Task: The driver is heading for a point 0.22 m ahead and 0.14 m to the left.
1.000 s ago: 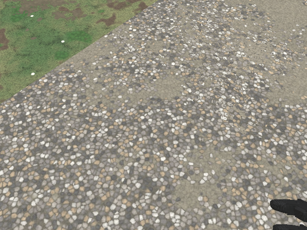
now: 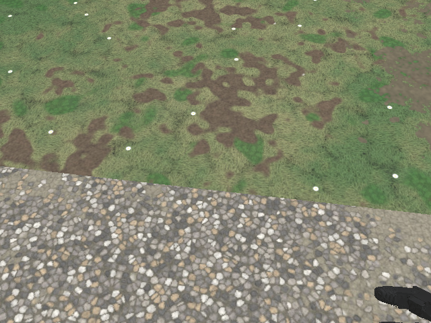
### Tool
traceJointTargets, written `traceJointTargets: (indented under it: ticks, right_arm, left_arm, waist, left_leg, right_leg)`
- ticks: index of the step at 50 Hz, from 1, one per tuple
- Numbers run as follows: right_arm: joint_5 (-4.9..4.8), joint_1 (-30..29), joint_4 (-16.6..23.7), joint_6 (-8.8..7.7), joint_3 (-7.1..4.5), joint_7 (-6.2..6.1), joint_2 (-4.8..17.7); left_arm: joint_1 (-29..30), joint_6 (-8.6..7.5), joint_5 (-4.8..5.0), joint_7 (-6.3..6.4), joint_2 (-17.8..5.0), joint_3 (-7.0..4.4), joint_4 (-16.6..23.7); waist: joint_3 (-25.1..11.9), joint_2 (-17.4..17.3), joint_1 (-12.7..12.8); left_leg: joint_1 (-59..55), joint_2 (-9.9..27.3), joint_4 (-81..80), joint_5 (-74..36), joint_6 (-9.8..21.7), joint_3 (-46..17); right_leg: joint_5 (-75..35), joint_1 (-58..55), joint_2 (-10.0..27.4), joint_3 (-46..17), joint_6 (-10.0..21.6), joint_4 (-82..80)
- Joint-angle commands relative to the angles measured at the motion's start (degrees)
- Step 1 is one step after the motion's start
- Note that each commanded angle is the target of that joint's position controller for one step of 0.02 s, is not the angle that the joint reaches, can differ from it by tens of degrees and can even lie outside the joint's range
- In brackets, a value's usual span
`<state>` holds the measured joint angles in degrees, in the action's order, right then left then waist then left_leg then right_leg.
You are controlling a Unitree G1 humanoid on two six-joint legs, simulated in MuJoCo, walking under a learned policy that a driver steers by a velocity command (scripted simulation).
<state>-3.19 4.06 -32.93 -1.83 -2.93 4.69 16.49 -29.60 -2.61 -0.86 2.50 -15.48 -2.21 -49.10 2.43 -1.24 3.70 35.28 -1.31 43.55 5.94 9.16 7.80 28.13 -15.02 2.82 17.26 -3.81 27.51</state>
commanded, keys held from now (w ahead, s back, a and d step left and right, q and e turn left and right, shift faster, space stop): w+q+shift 0.02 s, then shift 0.98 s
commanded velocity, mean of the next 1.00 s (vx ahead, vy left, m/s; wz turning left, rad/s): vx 0.25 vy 0.00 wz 0.26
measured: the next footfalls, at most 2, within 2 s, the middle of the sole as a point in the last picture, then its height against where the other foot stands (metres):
right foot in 0.40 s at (260, 290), level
left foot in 0.72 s outside the picture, level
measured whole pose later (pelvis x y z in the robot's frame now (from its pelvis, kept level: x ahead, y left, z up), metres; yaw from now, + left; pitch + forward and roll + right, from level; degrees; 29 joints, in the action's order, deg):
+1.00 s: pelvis +0.45 +0.02 +0.04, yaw +14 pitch -1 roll +0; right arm 0.4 13.5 -51.8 -0.4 -1.6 -2.0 11.9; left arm -9.9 -0.9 -1.0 0.0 -13.4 -0.9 -46.6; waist 1.0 0.5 0.6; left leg 12.7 0.1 32.6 19.4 -0.6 -2.8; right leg 11.6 18.4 -0.8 1.5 1.0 30.5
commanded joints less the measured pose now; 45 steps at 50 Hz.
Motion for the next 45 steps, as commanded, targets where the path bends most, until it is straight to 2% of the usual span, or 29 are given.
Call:
traceJointTargets:
  ticks: [1,2,3,4,5,7,9,10,12,13,16,18,19,20,21,22,23,24,25,27,28,30,33,35,37,38,40,42,45]
  right_arm:
    - [-0.23,28.9,-6.0,0.72,-6.08,-2.47,14.0]
    - [2.05,23.9,-1.6,-0.87,-5.61,-2.59,16.9]
    - [2.77,25.0,-1.5,-1.69,-5.08,-2.90,11.9]
    - [3.42,21.9,-2.1,-2.59,-4.26,-2.99,10.3]
    - [3.30,15.4,-1.4,-3.14,-3.63,-2.71,8.8]
    - [3.88,8.1,-0.5,-3.18,-2.49,-3.36,6.4]
    - [2.59,7.4,-2.6,-3.27,-1.91,-4.32,5.4]
    - [2.80,7.6,-3.6,-3.26,-2.01,-4.96,6.2]
    - [2.75,9.7,-5.7,-2.54,-2.28,-6.02,6.8]
    - [2.45,13.0,-7.0,-2.17,-2.32,-6.25,6.7]
    - [1.90,17.3,-9.7,-1.45,-2.32,-6.40,6.9]
    - [2.49,16.2,-10.4,-1.03,-2.17,-6.66,6.1]
    - [2.85,14.0,-10.0,-0.72,-2.24,-6.70,6.2]
    - [3.01,12.1,-9.3,-0.40,-2.07,-6.55,5.7]
    - [3.93,17.1,-8.7,-0.42,-1.25,-6.01,2.9]
    - [2.81,30.0,-12.3,-0.41,-0.09,-5.33,0.2]
    - [1.69,30.7,-14.2,0.32,-0.80,-4.70,5.7]
    - [0.99,22.3,-12.4,1.65,-1.70,-4.82,8.5]
    - [1.54,15.1,-10.3,2.95,-1.78,-5.43,8.6]
    - [2.30,13.1,-9.5,4.97,-1.42,-6.37,5.7]
    - [2.54,15.1,-10.5,5.30,-0.92,-6.68,3.6]
    - [3.32,16.5,-11.7,4.75,-0.12,-7.18,1.2]
    - [3.53,16.0,-13.0,4.37,-0.34,-6.87,2.4]
    - [4.15,15.3,-13.7,4.44,-0.45,-6.40,2.3]
    - [5.37,12.4,-12.0,4.24,-0.55,-6.65,4.3]
    - [4.60,10.8,-13.0,4.14,-1.31,-6.76,7.0]
    - [4.66,8.6,-13.3,2.80,-0.20,-6.76,2.7]
    - [4.27,7.3,-13.7,1.57,-0.10,-6.68,2.2]
    - [3.76,9.9,-15.1,0.96,-0.24,-6.86,2.7]
  left_arm:
    - [12.1,-2.96,-0.53,-0.34,-6.3,-1.21,9.5]
    - [5.6,-5.92,2.06,-1.11,-1.8,1.18,15.1]
    - [14.4,-8.17,3.26,-1.45,-9.1,0.05,16.3]
    - [17.2,-8.48,4.64,-1.47,-9.7,-0.21,17.1]
    - [16.2,-7.88,3.39,-1.23,-9.0,-0.26,15.4]
    - [11.4,-5.05,1.72,-1.83,-10.0,-1.12,12.8]
    - [13.5,-3.93,0.26,-2.39,-7.9,-0.72,13.8]
    - [16.5,-3.97,-0.39,-2.43,-5.8,-0.14,14.8]
    - [20.7,-4.34,-1.01,-2.94,-2.3,1.09,15.1]
    - [23.2,-4.64,-0.79,-3.30,-1.9,1.21,15.2]
    - [29.3,-5.01,0.20,-4.14,-4.2,0.28,17.6]
    - [26.2,-5.16,-0.27,-4.50,-7.1,-1.11,16.8]
    - [20.8,-5.26,-0.60,-4.53,-8.1,-1.83,15.0]
    - [14.5,-5.43,-1.12,-4.54,-8.8,-2.31,13.0]
    - [11.7,-5.69,-2.45,-4.41,-11.8,-2.49,13.0]
    - [11.6,-5.00,-3.18,-4.47,-9.1,-1.27,12.9]
    - [10.2,-4.00,-1.19,-4.75,-7.2,-1.26,12.9]
    - [15.1,-2.81,0.04,-4.52,-6.6,-1.20,14.0]
    - [19.5,-1.77,0.35,-4.10,-4.9,-0.32,14.0]
    - [23.9,-0.47,-0.54,-3.48,-4.3,0.28,13.5]
    - [24.9,-0.15,-0.92,-3.51,-4.2,0.20,13.1]
    - [24.1,-0.20,-1.07,-3.40,-4.5,-0.17,12.0]
    - [23.1,0.39,0.18,-2.92,-5.4,-0.55,10.7]
    - [24.3,1.09,0.57,-2.70,-5.0,-0.24,10.3]
    - [22.4,1.12,-0.22,-3.03,-3.0,0.64,9.2]
    - [21.0,1.20,-0.22,-3.12,-3.7,0.15,9.6]
    - [21.7,1.08,-0.57,-2.81,-2.8,0.29,8.8]
    - [19.8,1.32,-0.58,-2.35,-2.5,0.30,7.4]
    - [20.6,1.20,-0.19,-2.26,-2.9,0.23,6.7]
  waist:
    - [-7.1,-6.2,-16.0]
    - [-20.2,-17.3,-7.7]
    - [-20.1,-5.5,-13.2]
    - [-10.4,1.3,-9.5]
    - [-5.1,9.1,-4.8]
    - [-1.0,5.6,0.0]
    - [1.7,2.9,0.4]
    - [2.2,1.8,-0.2]
    - [-0.4,0.9,-2.8]
    - [-2.4,1.1,-5.4]
    - [-3.1,-2.9,-8.4]
    - [-4.7,-4.8,-5.9]
    - [-6.5,-5.2,-2.6]
    - [-9.2,-3.7,1.0]
    - [-16.4,6.0,-0.5]
    - [-26.7,18.1,-3.8]
    - [-32.3,12.5,-1.7]
    - [-25.3,6.5,-0.9]
    - [-15.8,1.9,-1.6]
    - [-6.9,4.6,-4.8]
    - [-6.0,6.8,-5.8]
    - [-7.9,8.6,-5.6]
    - [-11.1,8.2,-5.3]
    - [-8.3,8.0,-6.1]
    - [-3.8,4.3,-5.2]
    - [-1.5,-3.2,-2.1]
    - [-1.4,-5.0,-1.9]
    - [-1.1,-4.2,-1.3]
    - [-1.0,0.3,-2.7]
  left_leg:
    - [-55.1,2.9,-6.4,1.1,6.7,-15.3]
    - [-68.1,16.5,-15.8,14.3,20.8,-51.5]
    - [-64.1,18.0,-27.1,17.4,17.9,-57.2]
    - [-53.5,17.5,-28.7,8.9,15.1,-50.8]
    - [-41.3,15.2,-28.2,-2.0,12.6,-43.2]
    - [-25.8,11.8,-28.3,-19.5,10.6,-30.6]
    - [-15.3,6.6,-29.1,-30.5,7.5,-20.9]
    - [-12.2,3.7,-28.6,-35.4,6.3,-16.7]
    - [-11.3,-1.0,-26.0,-32.7,3.2,-10.7]
    - [-14.1,-0.9,-25.2,-28.3,2.3,-10.8]
    - [-21.5,2.9,-23.5,-18.8,0.8,-15.7]
    - [-27.1,5.1,-17.8,-18.1,-0.4,-18.7]
    - [-28.6,4.9,-12.3,-22.6,-1.6,-18.9]
    - [-28.8,2.7,-3.3,-24.3,-3.8,-17.4]
    - [-19.4,-1.5,13.7,-5.1,-7.2,-17.0]
    - [-8.0,-8.0,33.8,35.9,-11.2,-18.9]
    - [-5.9,-5.5,38.5,34.6,-11.4,-24.3]
    - [-3.5,-2.6,38.8,30.4,-12.1,-21.6]
    - [-2.1,-0.6,34.9,26.5,-12.5,-17.5]
    - [-7.6,2.3,23.5,22.2,-12.3,-14.4]
    - [-12.3,2.2,16.7,22.2,-12.3,-12.6]
    - [-17.5,2.1,7.2,22.5,-12.4,-11.0]
    - [-23.4,2.6,-3.3,11.5,-11.2,-10.8]
    - [-28.4,1.7,-10.4,5.4,-9.2,-9.3]
    - [-27.6,6.8,-17.7,8.4,-6.0,-15.6]
    - [-18.0,6.7,-19.6,21.1,-4.2,-17.1]
    - [-11.8,6.0,-23.2,25.4,-5.6,-16.6]
    - [-11.8,5.4,-22.3,20.8,-7.0,-15.8]
    - [-16.3,4.4,-19.0,12.4,-7.6,-14.5]
  right_leg:
    - [-9.9,46.3,0.3,-7.2,4.5,52.8]
    - [6.5,63.7,-6.2,-20.3,3.8,69.2]
    - [-1.9,66.8,-3.4,-26.3,5.7,64.4]
    - [-5.3,65.5,-1.3,-25.2,6.1,58.5]
    - [-8.0,59.9,1.4,-24.6,5.0,53.2]
    - [-8.8,50.9,5.0,-23.4,1.9,47.6]
    - [-12.0,46.0,4.8,-19.1,0.2,36.8]
    - [-16.3,44.6,3.0,-16.7,-0.4,31.2]
    - [-29.6,39.1,-0.3,-13.7,-0.5,17.0]
    - [-38.0,37.4,-2.2,-13.3,-0.4,11.2]
    - [-46.3,37.4,-3.5,-16.0,2.0,1.6]
    - [-43.2,36.4,-3.4,-18.0,4.3,0.3]
    - [-42.4,32.5,-4.0,-17.5,5.4,-0.6]
    - [-50.0,26.2,-3.2,-16.7,6.0,-2.0]
    - [-75.2,10.5,6.9,-24.4,11.1,4.5]
    - [-84.7,-3.2,22.3,-45.5,23.6,4.9]
    - [-65.4,-4.4,22.4,-52.8,24.9,1.4]
    - [-44.8,3.3,19.7,-49.0,22.7,-2.3]
    - [-31.2,14.6,16.5,-44.3,20.0,-6.1]
    - [-17.9,30.9,10.9,-37.7,16.0,-11.6]
    - [-18.3,35.4,8.1,-33.1,14.3,-12.8]
    - [-25.8,35.6,6.9,-29.1,15.1,-12.2]
    - [-17.0,34.3,8.3,-29.3,15.5,-11.7]
    - [-1.6,39.7,6.6,-28.4,12.8,-12.7]
    - [6.2,43.2,3.5,-25.9,7.6,-10.4]
    - [1.2,38.1,-0.5,-20.7,5.5,-7.7]
    - [-8.8,29.4,-1.6,-18.9,4.5,-2.5]
    - [-12.8,27.7,-1.6,-18.5,4.9,-1.6]
    - [-13.6,30.6,-0.8,-19.6,6.3,-2.6]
